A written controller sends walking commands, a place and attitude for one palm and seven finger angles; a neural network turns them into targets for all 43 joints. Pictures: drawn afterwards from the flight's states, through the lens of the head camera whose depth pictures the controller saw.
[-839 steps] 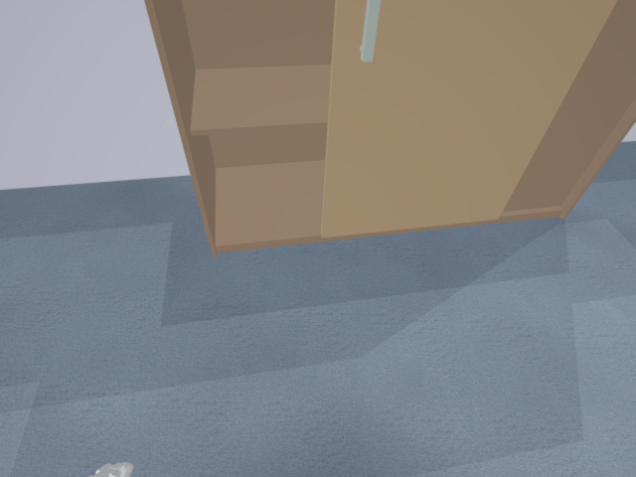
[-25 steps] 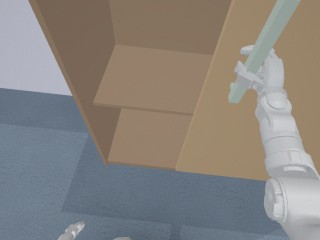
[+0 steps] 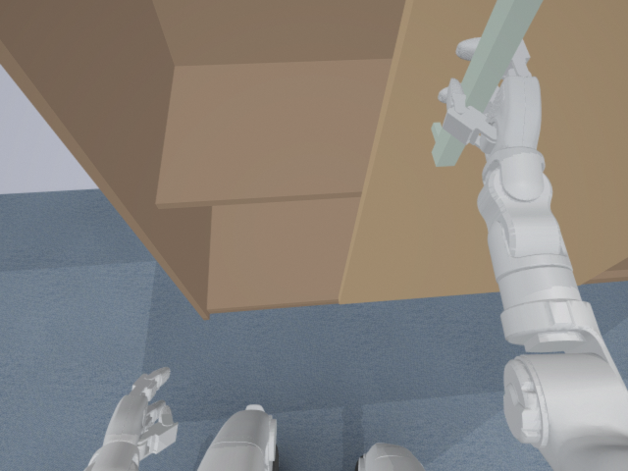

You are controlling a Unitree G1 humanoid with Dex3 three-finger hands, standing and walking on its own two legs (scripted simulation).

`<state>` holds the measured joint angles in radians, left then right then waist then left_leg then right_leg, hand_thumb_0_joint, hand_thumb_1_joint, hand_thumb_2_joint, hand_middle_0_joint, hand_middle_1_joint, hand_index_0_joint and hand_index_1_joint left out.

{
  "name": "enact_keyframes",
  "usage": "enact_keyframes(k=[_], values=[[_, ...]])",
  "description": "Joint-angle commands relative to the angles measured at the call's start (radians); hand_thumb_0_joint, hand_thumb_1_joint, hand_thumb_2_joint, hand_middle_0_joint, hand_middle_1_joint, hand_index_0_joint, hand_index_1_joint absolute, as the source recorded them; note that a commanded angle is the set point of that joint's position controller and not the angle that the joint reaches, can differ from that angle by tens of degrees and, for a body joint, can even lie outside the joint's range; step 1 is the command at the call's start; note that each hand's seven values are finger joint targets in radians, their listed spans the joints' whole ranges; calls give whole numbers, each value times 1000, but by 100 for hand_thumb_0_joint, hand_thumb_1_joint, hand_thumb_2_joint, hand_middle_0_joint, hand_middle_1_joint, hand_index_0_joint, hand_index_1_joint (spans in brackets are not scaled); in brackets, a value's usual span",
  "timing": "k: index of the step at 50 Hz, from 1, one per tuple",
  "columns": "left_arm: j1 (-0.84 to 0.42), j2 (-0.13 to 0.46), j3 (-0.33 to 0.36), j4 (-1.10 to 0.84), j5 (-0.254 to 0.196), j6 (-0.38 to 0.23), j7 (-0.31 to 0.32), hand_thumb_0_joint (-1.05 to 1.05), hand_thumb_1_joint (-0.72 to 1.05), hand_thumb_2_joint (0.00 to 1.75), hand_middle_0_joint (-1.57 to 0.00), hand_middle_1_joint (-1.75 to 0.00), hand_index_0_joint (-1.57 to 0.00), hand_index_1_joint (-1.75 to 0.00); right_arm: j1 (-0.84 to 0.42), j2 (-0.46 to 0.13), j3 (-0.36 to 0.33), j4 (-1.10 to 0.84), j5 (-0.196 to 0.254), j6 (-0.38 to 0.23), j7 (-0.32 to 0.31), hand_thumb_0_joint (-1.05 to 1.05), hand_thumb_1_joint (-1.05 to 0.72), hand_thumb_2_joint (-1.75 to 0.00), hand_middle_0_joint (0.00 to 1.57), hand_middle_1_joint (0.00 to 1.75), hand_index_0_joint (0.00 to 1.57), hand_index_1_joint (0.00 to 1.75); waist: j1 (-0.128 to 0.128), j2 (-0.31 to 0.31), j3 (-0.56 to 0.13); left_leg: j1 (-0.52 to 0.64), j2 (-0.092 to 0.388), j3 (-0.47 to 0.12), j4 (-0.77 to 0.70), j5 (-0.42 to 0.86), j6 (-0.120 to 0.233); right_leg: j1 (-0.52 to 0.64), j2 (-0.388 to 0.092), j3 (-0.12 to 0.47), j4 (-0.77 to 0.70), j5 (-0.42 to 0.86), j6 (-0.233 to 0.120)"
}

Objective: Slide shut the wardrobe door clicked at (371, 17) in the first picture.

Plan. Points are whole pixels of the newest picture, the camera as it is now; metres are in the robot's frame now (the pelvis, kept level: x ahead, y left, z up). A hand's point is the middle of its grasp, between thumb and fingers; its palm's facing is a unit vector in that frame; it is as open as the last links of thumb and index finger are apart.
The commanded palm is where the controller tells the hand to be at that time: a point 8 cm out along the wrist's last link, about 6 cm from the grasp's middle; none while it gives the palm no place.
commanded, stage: step sideways, sliding the door along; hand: right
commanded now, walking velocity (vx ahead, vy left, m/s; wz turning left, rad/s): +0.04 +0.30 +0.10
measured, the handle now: (477, 60) +0.52 -0.18 +0.19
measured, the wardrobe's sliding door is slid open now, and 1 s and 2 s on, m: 0.42 0.15 0.00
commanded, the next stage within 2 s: stop walking and hold the door there in 1.92 s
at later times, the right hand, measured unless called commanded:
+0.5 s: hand (370, 113) +0.47 -0.06 +0.16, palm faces +0.27 +0.96 -0.08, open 6.7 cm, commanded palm +0.43 -0.04 +0.16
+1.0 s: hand (214, 124) +0.45 +0.11 +0.16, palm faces +0.10 +0.99 -0.10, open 6.8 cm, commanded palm +0.42 +0.10 +0.16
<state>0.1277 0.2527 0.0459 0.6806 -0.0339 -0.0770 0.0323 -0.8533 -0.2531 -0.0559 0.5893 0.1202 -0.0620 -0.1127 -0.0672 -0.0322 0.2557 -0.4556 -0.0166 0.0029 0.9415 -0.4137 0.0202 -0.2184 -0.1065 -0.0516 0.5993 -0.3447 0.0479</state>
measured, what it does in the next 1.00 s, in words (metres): steps to the left: left foot, then right foot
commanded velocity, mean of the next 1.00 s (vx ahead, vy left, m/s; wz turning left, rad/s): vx -0.30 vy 0.27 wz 0.17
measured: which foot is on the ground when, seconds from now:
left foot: up 0.00-0.16, down 0.18-0.38, up 0.40-0.58, down 0.60-0.84, up 0.86-1.00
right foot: down 0.00-0.22, up 0.24-0.34, down 0.36-0.62, up 0.64-0.80, down 0.82-1.00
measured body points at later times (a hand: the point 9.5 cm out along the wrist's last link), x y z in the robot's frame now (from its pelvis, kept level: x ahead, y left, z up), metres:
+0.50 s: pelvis +0.07 +0.13 +0.00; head +0.18 +0.12 +0.43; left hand +0.28 +0.33 -0.11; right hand +0.44 -0.11 +0.16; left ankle +0.12 +0.24 -0.70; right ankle +0.02 -0.04 -0.73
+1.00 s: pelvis +0.09 +0.24 +0.01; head +0.18 +0.23 +0.45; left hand +0.31 +0.43 -0.09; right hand +0.44 +0.06 +0.16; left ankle +0.14 +0.36 -0.69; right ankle +0.06 +0.07 -0.73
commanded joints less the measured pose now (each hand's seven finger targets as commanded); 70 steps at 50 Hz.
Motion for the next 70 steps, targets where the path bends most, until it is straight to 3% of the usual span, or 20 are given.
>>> enact_keyframes(k=[1,7,9,11,13,16,19,21,27,30,32,35,39,42,53,57,64,65,67,70], values=[[37,128,39,-137,-3,-45,-11,0,90,90,-20,-30,-20,-30,-564,137,210,-449,-41,-123,109,0,-90,-90,45,140,45,140,141,-160,-602,-143,30,33,-148,79,-12,605,-266,130,-31,1038,-166],[-12,87,21,-200,-15,-78,-15,0,90,90,-20,-30,-20,-30,-385,88,192,-550,-52,-135,107,0,-90,-90,45,140,45,140,130,-260,-552,159,-22,96,-428,355,-26,414,-183,-33,35,1009,-61],[-35,49,8,-203,-32,-78,-12,0,90,90,-20,-30,-20,-30,-333,31,165,-613,-69,-140,97,0,-90,-90,45,140,45,140,112,-24,-607,408,84,22,-485,905,7,190,-55,-85,235,661,-67],[-77,36,11,-188,-34,-80,14,0,90,90,-20,-30,-20,-30,-200,-15,114,-619,-62,-120,78,0,-90,-90,45,140,45,140,82,274,-614,512,273,-158,-444,1312,108,-98,72,-4,406,-188,14],[-85,8,-17,-184,-19,-89,26,0,90,90,-20,-30,-20,-30,-214,1,121,-778,-72,-138,64,0,-90,-90,45,140,45,140,73,259,-636,566,297,-165,-413,1342,124,-157,55,53,323,-275,-7],[-81,27,-16,-151,-20,-87,27,0,90,90,-20,-30,-20,-30,-206,42,162,-838,-67,-166,34,0,-90,-90,45,140,45,140,117,167,-694,515,222,-51,-302,1240,74,60,-24,12,-83,149,-15],[-44,88,46,-210,-1,-73,-30,0,90,90,-20,-30,-20,-30,-203,135,218,-844,-57,-175,75,0,-90,-90,45,140,45,140,98,-135,-734,-55,20,-36,-83,-45,-31,606,-395,223,-83,1344,-229],[-64,70,41,-220,13,-93,-54,0,90,90,-20,-30,-20,-30,-280,134,220,-911,-87,-190,74,0,-90,-90,45,140,45,140,107,-318,-657,-110,42,-48,-64,-47,-11,588,-366,163,-30,1286,-212],[-71,69,24,-247,3,-96,-60,0,90,90,-20,-30,-20,-30,-106,137,236,-861,-93,-161,80,0,-90,-90,45,140,45,140,101,-250,-562,105,-9,59,-343,212,-26,469,-265,-13,23,1112,-95],[-94,36,1,-254,-15,-88,-51,0,90,90,-20,-30,-20,-30,-34,74,208,-918,-99,-179,80,0,-90,-90,45,140,45,140,93,-28,-581,342,75,10,-476,806,-9,231,-119,-86,214,660,-31],[-122,30,14,-254,-17,-86,-25,0,90,90,-20,-30,-20,-30,115,19,163,-944,-94,-171,64,0,-90,-90,45,140,45,140,42,273,-620,550,294,-304,-428,1519,114,-143,65,8,455,-290,13],[-111,-12,-28,-210,-2,-103,-18,0,90,90,-20,-30,-20,-30,121,83,197,-1064,-93,-214,39,0,-90,-90,45,140,45,140,61,215,-640,713,296,-267,-387,1534,155,-263,54,87,289,-300,2],[-105,18,6,-214,5,-61,-24,0,90,90,-20,-30,-20,-30,100,126,275,-1083,-101,-254,41,0,-90,-90,45,140,45,140,95,204,-719,490,190,-149,-336,1216,88,136,-24,30,-91,254,-22],[-82,80,42,-263,13,-52,-62,0,90,90,-20,-30,-20,-30,103,180,309,-1055,-96,-234,69,0,-90,-90,45,140,45,140,94,-154,-682,-77,-3,-56,-52,-82,-36,580,-408,245,-136,1376,-243],[-130,47,11,-261,17,-63,-44,0,90,90,-20,-30,-20,-30,153,61,166,-961,-122,-180,69,0,-90,-90,45,140,45,140,92,-189,-500,212,-11,65,-405,272,-46,322,-262,-86,-34,844,-68],[-140,-25,-24,-255,8,-72,-20,0,90,90,-20,-30,-20,-30,289,-18,124,-1021,-113,-168,46,0,-90,-90,45,140,45,140,32,257,-575,403,295,-290,-540,1213,110,-106,70,-13,417,-312,4],[-74,2,-11,-185,14,-23,11,0,90,90,-20,-30,-20,-30,198,-67,25,-998,-103,-207,22,0,-90,-90,45,140,45,140,87,176,-724,451,179,-152,-466,905,88,86,60,-31,-101,55,-11],[-53,17,4,-190,13,-20,15,0,90,90,-20,-30,-20,-30,175,-75,31,-988,-97,-207,29,0,-90,-90,45,140,45,140,107,134,-730,296,150,-132,-414,746,52,266,-10,1,-202,249,-44],[-91,62,33,-221,26,-33,3,0,90,90,-20,-30,-20,-30,133,-42,40,-952,-81,-203,52,0,-90,-90,45,140,45,140,84,-214,-627,-101,-16,-61,-63,-85,-49,398,-481,440,-277,862,-267],[-96,64,19,-196,36,-53,-13,0,90,90,-20,-30,-20,-30,89,-47,12,-898,-96,-169,56,0,-90,-90,45,140,45,140,67,-217,-511,-184,40,-147,126,-2,-32,356,-422,258,-187,792,-241]])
